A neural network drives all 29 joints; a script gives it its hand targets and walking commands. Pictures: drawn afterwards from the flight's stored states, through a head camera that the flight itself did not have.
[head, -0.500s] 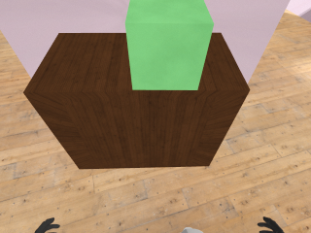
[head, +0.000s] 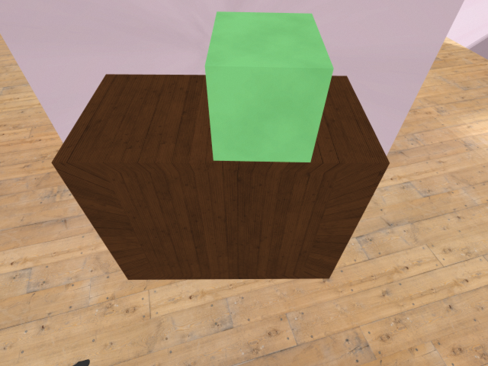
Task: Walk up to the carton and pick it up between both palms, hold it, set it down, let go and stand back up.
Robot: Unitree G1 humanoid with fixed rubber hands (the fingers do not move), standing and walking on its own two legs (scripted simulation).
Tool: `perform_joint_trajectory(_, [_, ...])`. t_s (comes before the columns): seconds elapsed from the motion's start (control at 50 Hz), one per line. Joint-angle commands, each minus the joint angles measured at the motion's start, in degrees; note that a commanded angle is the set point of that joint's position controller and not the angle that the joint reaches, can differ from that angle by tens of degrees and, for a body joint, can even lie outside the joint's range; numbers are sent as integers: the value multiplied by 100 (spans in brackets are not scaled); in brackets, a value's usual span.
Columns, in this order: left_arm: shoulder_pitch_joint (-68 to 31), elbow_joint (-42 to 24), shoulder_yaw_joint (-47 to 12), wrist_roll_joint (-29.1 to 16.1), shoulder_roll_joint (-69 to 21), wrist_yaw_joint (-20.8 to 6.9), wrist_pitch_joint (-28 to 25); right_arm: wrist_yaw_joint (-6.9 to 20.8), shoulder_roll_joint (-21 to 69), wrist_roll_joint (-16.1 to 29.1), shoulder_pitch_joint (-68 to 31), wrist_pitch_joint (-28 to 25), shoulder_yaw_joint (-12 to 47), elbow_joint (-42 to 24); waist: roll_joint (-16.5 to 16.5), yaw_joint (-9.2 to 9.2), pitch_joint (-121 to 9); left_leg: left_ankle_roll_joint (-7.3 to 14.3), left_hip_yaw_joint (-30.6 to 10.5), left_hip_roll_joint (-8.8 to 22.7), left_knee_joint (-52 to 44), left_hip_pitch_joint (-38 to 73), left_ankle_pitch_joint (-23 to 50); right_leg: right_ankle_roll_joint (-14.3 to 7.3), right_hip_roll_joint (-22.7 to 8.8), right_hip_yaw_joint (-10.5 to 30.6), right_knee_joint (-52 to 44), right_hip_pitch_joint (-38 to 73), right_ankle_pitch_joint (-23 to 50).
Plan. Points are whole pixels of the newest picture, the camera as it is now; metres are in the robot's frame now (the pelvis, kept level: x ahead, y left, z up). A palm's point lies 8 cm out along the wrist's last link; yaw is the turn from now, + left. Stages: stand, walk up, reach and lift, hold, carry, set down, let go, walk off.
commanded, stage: walk up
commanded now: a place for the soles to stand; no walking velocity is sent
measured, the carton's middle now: (263, 86) +0.78 -0.04 +0.07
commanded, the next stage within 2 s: none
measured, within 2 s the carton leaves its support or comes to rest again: neither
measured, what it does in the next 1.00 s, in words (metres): walks ahead: right foot, then left foot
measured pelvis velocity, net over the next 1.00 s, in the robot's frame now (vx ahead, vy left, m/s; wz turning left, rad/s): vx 0.30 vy -0.02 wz -0.03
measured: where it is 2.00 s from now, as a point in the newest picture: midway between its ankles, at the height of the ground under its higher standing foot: (246, 343)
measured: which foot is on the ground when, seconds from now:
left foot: down 0.00-0.48, up 0.50-0.68, down 0.70-0.98, up 1.00-1.00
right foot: down 0.00-0.22, up 0.24-0.42, down 0.44-0.70, up 0.72-0.92, down 0.94-1.00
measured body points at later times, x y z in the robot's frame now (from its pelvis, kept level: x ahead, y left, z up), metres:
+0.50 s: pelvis +0.13 -0.01 -0.03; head +0.15 -0.01 +0.42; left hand +0.26 +0.33 -0.12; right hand +0.13 -0.34 -0.15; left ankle +0.01 +0.13 -0.71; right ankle +0.22 -0.12 -0.74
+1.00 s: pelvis +0.30 -0.02 -0.04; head +0.33 -0.03 +0.41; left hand +0.44 +0.31 -0.13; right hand +0.33 -0.37 -0.15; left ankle +0.25 +0.12 -0.72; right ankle +0.37 -0.12 -0.74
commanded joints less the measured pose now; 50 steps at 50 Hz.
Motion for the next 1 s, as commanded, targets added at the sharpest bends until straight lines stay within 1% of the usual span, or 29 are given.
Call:
perform_joint_trajectory(0.0, [365,-502,463,147,1654,-121,-164,124,-1659,-135,142,-87,-499,-549,-28,167,-147,559,-495,294,-427,-1180,-2575,-541,-699,1320,-705,519,-3143])
perform_joint_trajectory(0.08, [573,-690,496,146,1788,-126,-216,155,-1432,-142,-100,-159,-568,-781,-75,142,29,507,-125,26,177,-1523,-1507,-722,-1085,1832,-1073,780,-2996])
perform_joint_trajectory(0.12, [539,-889,556,133,1868,-85,-227,162,-1265,-103,466,-169,-569,-711,-1044,-21,-4,490,103,44,681,-1099,-873,-886,-1391,1934,-1176,521,-2858])
perform_joint_trajectory(0.16, [-240,-1111,461,131,1680,-149,-154,187,-1440,-87,1137,-211,-687,-523,-411,-637,373,570,3,-44,-101,415,-1442,-542,-828,1106,-449,-1421,-3031])
perform_joint_trajectory(0.2, [-833,-1634,352,89,1195,-116,-172,133,-2273,-157,1750,-240,-915,-536,1761,-947,841,1374,-3823,1981,-2288,977,-3730,-40,319,264,2657,-3601,-1712])
perform_joint_trajectory(0.22, [-844,-1683,344,153,1451,-102,-276,123,-2370,-172,1347,-271,-946,-732,1318,-713,1321,1727,-3819,2363,-2022,915,-2650,-115,-116,798,2888,-3813,-1726])
perform_joint_trajectory(0.26, [-425,-1429,395,45,1490,-41,-460,57,-1885,-113,1211,-343,-834,-992,42,-416,931,1767,-2923,2202,-1073,1363,827,-143,-378,960,2484,-3313,-1531])
perform_joint_trajectory(0.28, [-364,-1430,326,54,1378,-56,-502,55,-1963,-96,1281,-357,-780,-987,251,-416,715,1657,-2366,2006,-959,1349,1898,-87,-431,619,2138,-3000,-1573])
perform_joint_trajectory(0.32, [229,-1337,404,-18,1449,-168,-442,59,-1917,-118,810,-337,-751,-1231,1077,-160,570,1297,-1210,1392,-804,817,1968,-59,-248,232,1612,-1927,-1050])
perform_joint_trajectory(0.36, [268,-1398,412,0,1362,-229,-383,96,-1822,-53,912,-292,-709,-1418,1037,-144,465,1079,-862,1112,-595,76,1982,-98,-4,-37,931,-717,-363])
perform_joint_trajectory(0.4, [1264,-1143,587,-13,1558,-136,-382,108,-1777,-33,593,-270,-635,-1538,781,552,-209,857,-305,717,754,-1026,2784,-163,209,-278,750,1691,178])
perform_joint_trajectory(0.42, [1877,-1109,681,34,1735,-83,-380,108,-1461,47,697,-269,-535,-1591,-401,835,-565,718,-84,411,2275,-1644,2410,-377,45,155,317,2520,-272])
perform_joint_trajectory(0.44, [2483,-1143,831,54,2358,-1,-433,99,-1120,88,949,-279,-430,-1728,-1626,1013,-1129,377,17,-364,4117,-2446,379,-1011,-1682,3045,-651,3004,-2031])
perform_joint_trajectory(0.46, [2218,-1397,801,41,2440,-10,-424,47,-1549,40,920,-237,-541,-1687,-1071,854,-736,449,-566,-630,4688,-2824,-1541,-1786,-2369,4434,-1389,2307,-2540])
perform_joint_trajectory(0.5, [1206,-1683,726,-87,2036,14,-336,39,-1866,64,1161,-243,-664,-1446,-206,297,141,461,-576,33,4680,-2564,-1146,-1740,-2179,3379,-1355,884,-2899])
perform_joint_trajectory(0.56, [624,-1897,597,42,1836,6,-384,144,-1410,43,1595,-227,-598,-1271,-730,-49,180,244,-129,488,3138,-1486,-1159,-1465,-1594,1784,-1032,-559,-1593])
perform_joint_trajectory(0.62, [607,-1961,637,106,1985,-35,-402,198,-1585,55,1751,-320,-727,-1232,-976,-173,11,296,146,462,1531,-761,-866,-1383,-1463,1500,-409,-915,-1280])
perform_joint_trajectory(0.66, [328,-2072,463,140,1436,-40,-320,100,-1620,-121,2721,-377,-895,-1019,430,-899,-396,312,356,-75,992,1277,-206,-879,-822,832,1606,-2302,-1487])
perform_joint_trajectory(0.68, [289,-2269,339,144,912,-32,-283,17,-2115,-231,3258,-424,-1033,-940,1561,-1224,-303,556,-1405,845,-190,1534,-1692,-535,345,20,3518,-3326,-2269])
perform_joint_trajectory(0.7, [235,-2438,363,45,1000,23,-229,-6,-2611,-182,2478,-437,-1073,-1335,1654,-934,-160,1483,-4439,2369,-1581,693,-3505,-220,528,805,4300,-3631,-2272])
perform_joint_trajectory(0.72, [155,-2311,480,77,1742,46,-292,15,-2539,-104,1650,-394,-1063,-1681,1175,-642,427,1904,-4598,2642,-1663,352,-3717,-155,56,1221,4342,-3720,-1982])
perform_joint_trajectory(0.74, [366,-2067,522,49,1954,38,-330,-16,-2280,-166,1349,-376,-1011,-1790,244,-475,419,1912,-3868,2498,-990,438,-2344,-96,-36,1132,4243,-3545,-1966])
perform_joint_trajectory(0.78, [803,-1758,433,-20,1540,87,-452,8,-1997,-131,1350,-360,-885,-1800,784,-343,235,1579,-2281,1929,-351,487,-140,-60,-145,809,3562,-3023,-1850])
perform_joint_trajectory(0.84, [824,-1851,445,-24,1443,-59,-526,58,-2150,-133,975,-392,-845,-1830,1239,-150,304,1581,-1270,1991,-161,-344,1196,-94,-296,335,2286,-1913,-1655])
perform_joint_trajectory(0.9, [1402,-1547,568,18,1362,-9,-514,38,-1790,30,857,-289,-682,-1927,653,264,-42,914,-291,1319,1069,-1667,1866,-245,251,-228,1094,649,33])
perform_joint_trajectory(0.92, [2009,-1479,700,36,1559,63,-504,46,-1522,27,823,-244,-543,-1943,107,559,-248,686,138,901,2157,-2167,1597,-299,306,66,876,1538,-87])
perform_joint_trajectory(0.94, [2427,-1480,802,76,2226,149,-541,19,-1134,133,868,-226,-436,-2094,-1499,699,-602,236,650,50,4317,-2846,720,-861,-1180,2769,-161,1725,-702])
perform_joint_trajectory(0.96, [2396,-1518,832,-20,2466,140,-522,-77,-1456,150,756,-152,-538,-2091,-1381,678,-751,247,-334,-290,4495,-2977,-1736,-1648,-2154,4597,-856,1515,-610])
perform_joint_trajectory(0.98, [1952,-1740,753,-85,2243,174,-470,-134,-1704,129,746,-120,-616,-1966,-462,546,-542,258,-811,-185,5011,-2826,-1755,-1870,-2297,4272,-566,1157,-30])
